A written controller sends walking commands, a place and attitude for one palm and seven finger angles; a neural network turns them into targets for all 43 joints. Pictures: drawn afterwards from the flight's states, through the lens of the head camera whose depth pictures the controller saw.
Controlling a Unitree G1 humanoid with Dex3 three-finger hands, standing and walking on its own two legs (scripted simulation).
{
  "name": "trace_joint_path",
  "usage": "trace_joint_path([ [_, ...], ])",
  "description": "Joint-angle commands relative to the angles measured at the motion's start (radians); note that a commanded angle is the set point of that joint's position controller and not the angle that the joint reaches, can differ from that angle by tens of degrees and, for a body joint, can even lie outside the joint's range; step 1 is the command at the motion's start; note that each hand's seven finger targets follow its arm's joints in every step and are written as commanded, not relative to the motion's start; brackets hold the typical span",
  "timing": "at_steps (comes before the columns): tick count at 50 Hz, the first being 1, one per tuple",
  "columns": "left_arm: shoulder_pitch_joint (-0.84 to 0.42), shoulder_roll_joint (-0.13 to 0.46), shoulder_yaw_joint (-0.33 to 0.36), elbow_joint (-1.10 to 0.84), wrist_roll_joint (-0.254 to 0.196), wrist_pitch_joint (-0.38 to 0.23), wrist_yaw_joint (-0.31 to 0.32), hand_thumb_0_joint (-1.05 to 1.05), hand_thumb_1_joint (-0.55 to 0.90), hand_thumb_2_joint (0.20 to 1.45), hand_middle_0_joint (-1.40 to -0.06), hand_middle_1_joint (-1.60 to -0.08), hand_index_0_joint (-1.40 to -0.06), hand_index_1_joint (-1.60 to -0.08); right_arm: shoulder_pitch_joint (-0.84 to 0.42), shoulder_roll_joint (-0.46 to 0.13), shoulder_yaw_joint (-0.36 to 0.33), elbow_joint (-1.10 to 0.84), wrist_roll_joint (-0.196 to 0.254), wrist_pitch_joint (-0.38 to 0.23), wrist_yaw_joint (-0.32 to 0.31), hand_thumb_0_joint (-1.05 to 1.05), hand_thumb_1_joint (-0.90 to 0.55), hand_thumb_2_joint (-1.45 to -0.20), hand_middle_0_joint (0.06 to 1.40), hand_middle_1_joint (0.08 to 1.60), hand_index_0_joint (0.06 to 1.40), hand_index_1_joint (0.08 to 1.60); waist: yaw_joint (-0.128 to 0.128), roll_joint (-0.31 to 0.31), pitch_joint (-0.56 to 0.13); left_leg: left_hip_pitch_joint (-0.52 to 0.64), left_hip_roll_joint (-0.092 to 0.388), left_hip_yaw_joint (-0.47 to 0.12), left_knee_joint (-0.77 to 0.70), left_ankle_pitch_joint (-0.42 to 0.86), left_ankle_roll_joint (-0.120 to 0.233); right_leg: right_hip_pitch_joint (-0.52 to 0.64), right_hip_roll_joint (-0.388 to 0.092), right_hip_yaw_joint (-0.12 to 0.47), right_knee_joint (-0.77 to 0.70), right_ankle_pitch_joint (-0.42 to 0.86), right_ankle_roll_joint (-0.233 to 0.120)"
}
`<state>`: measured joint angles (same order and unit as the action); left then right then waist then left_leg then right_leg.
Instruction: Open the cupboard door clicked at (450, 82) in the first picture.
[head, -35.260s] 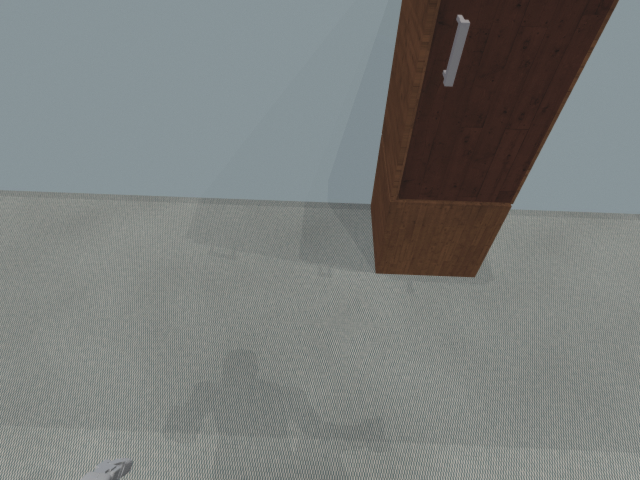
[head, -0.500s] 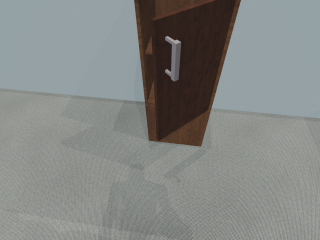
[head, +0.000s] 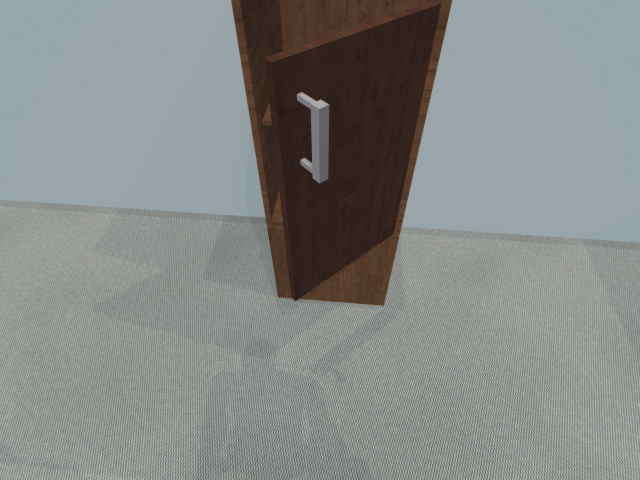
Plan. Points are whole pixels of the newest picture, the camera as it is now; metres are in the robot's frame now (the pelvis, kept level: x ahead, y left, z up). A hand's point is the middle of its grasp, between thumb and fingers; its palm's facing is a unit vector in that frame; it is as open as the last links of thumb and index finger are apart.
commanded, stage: look to check the result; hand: left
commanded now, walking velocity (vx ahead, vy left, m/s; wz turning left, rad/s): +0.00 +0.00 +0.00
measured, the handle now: (312, 139) +0.58 +0.04 +0.12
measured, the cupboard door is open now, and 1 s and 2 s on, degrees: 45 45 45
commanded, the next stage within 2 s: walk to a spot facing it in 0.56 s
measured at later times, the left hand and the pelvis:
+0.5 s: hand out of the picture -0.01 +0.16 -0.17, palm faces +0.05 -0.98 -0.19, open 7.4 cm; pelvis +0.01 +0.00 +0.00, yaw -1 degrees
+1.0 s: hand out of the picture +0.01 +0.20 -0.18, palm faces -0.05 -0.98 -0.21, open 7.4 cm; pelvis -0.01 +0.01 -0.01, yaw -7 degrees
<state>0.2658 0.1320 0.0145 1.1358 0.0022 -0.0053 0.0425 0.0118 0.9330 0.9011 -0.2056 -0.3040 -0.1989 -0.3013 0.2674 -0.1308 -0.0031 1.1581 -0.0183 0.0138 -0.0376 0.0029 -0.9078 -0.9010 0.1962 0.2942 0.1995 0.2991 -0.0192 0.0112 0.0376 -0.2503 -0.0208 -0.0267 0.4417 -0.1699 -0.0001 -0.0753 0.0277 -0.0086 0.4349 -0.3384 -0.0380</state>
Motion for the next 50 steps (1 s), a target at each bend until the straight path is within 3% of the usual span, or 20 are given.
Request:
trace_joint_path([
  [1, 0.105, 0.105, 0.021, -0.011, -0.001, -0.009, 0.007, 0.0, 0.9, 0.9, -0.2, -0.3, -0.2, -0.3, 0.044, -0.089, -0.015, -0.031, 0.0, -0.013, -0.009, 0.0, -0.9, -0.9, 0.2, 0.3, 0.2, 0.3, 0.013, -0.007, 0.023, 0.075, 0.092, -0.064, -0.032, 0.206, 0.035, -0.078, -0.122, 0.074, -0.096, 0.308, -0.009],
  [7, 0.107, 0.103, 0.02, -0.012, -0.001, -0.011, 0.01, 0.0, 0.9, 0.9, -0.2, -0.3, -0.2, -0.3, 0.035, -0.096, -0.018, -0.034, 0.003, -0.01, -0.01, 0.0, -0.9, -0.9, 0.2, 0.3, 0.2, 0.3, 0.012, -0.045, 0.024, 0.095, 0.093, -0.053, -0.023, 0.207, 0.035, -0.077, -0.12, 0.073, -0.107, 0.346, -0.002],
  [14, 0.115, 0.107, 0.02, -0.011, 0.0, -0.011, 0.011, 0.0, 0.9, 0.9, -0.2, -0.3, -0.2, -0.3, 0.025, -0.102, -0.018, -0.034, 0.003, -0.01, -0.012, 0.0, -0.9, -0.9, 0.2, 0.3, 0.2, 0.3, 0.009, -0.037, 0.02, 0.107, 0.093, -0.044, -0.021, 0.215, 0.034, -0.063, -0.122, 0.079, -0.109, 0.388, 0.004],
  [20, 0.116, 0.103, 0.016, -0.007, -0.001, -0.01, 0.009, 0.0, 0.9, 0.9, -0.2, -0.3, -0.2, -0.3, 0.012, -0.106, -0.017, -0.036, 0.003, -0.009, -0.012, 0.0, -0.9, -0.9, 0.2, 0.3, 0.2, 0.3, 0.009, -0.015, 0.043, 0.112, 0.097, -0.051, -0.034, 0.191, 0.034, -0.084, -0.117, 0.084, -0.125, 0.319, 0.0],
  [34, 0.11, 0.11, 0.016, -0.009, -0.001, -0.013, 0.006, 0.0, 0.9, 0.9, -0.2, -0.3, -0.2, -0.3, 0.002, -0.119, -0.019, -0.036, 0.002, -0.012, -0.011, 0.0, -0.9, -0.9, 0.2, 0.3, 0.2, 0.3, 0.012, -0.013, 0.041, 0.119, 0.099, -0.057, -0.045, 0.18, 0.034, -0.083, -0.116, 0.088, -0.137, 0.288, -0.001],
  [45, 0.04, 0.174, 0.077, -0.093, 0.012, 0.031, -0.012, 0.0, 0.9, 0.9, -0.2, -0.3, -0.2, -0.3, -0.02, -0.152, -0.069, -0.119, -0.002, 0.016, -0.02, 0.0, -0.9, -0.9, 0.2, 0.3, 0.2, 0.3, 0.004, -0.052, 0.054, 0.043, 0.129, 0.025, 0.078, 0.005, 0.011, -0.186, -0.126, 0.219, -0.037, 0.299, -0.049],
  [47, 0.029, 0.169, 0.082, -0.109, 0.012, 0.033, -0.016, 0.0, 0.9, 0.9, -0.2, -0.3, -0.2, -0.3, -0.017, -0.164, -0.077, -0.136, -0.003, 0.014, -0.021, 0.0, -0.9, -0.9, 0.2, 0.3, 0.2, 0.3, 0.002, -0.004, 0.032, 0.067, 0.161, -0.001, 0.047, -0.013, 0.023, -0.22, -0.092, 0.211, 0.007, 0.261, -0.04],
  [48, 0.019, 0.168, 0.084, -0.123, 0.012, 0.037, -0.021, 0.0, 0.9, 0.9, -0.2, -0.3, -0.2, -0.3, -0.013, -0.181, -0.082, -0.143, -0.006, 0.012, -0.023, 0.0, -0.9, -0.9, 0.2, 0.3, 0.2, 0.3, -0.001, 0.05, 0.041, 0.082, 0.197, -0.046, 0.005, -0.035, 0.043, -0.263, -0.061, 0.185, 0.053, 0.217, -0.031],
  [49, 0.009, 0.16, 0.084, -0.136, 0.012, 0.04, -0.025, 0.0, 0.9, 0.9, -0.2, -0.3, -0.2, -0.3, -0.001, -0.206, -0.087, -0.149, -0.009, 0.011, -0.024, 0.0, -0.9, -0.9, 0.2, 0.3, 0.2, 0.3, -0.003, 0.115, 0.038, 0.103, 0.258, -0.112, -0.058, -0.063, 0.076, -0.307, -0.018, 0.141, 0.135, 0.147, -0.014],
  [50, 0.009, 0.144, 0.084, -0.144, 0.011, 0.043, -0.031, 0.0, 0.9, 0.9, -0.2, -0.3, -0.2, -0.3, 0.012, -0.234, -0.093, -0.153, -0.013, 0.007, -0.025, 0.0, -0.9, -0.9, 0.2, 0.3, 0.2, 0.3, -0.004, 0.203, 0.019, 0.108, 0.348, -0.199, -0.142, -0.08, 0.13, -0.335, 0.018, 0.08, 0.282, -0.01, 0.0],
])
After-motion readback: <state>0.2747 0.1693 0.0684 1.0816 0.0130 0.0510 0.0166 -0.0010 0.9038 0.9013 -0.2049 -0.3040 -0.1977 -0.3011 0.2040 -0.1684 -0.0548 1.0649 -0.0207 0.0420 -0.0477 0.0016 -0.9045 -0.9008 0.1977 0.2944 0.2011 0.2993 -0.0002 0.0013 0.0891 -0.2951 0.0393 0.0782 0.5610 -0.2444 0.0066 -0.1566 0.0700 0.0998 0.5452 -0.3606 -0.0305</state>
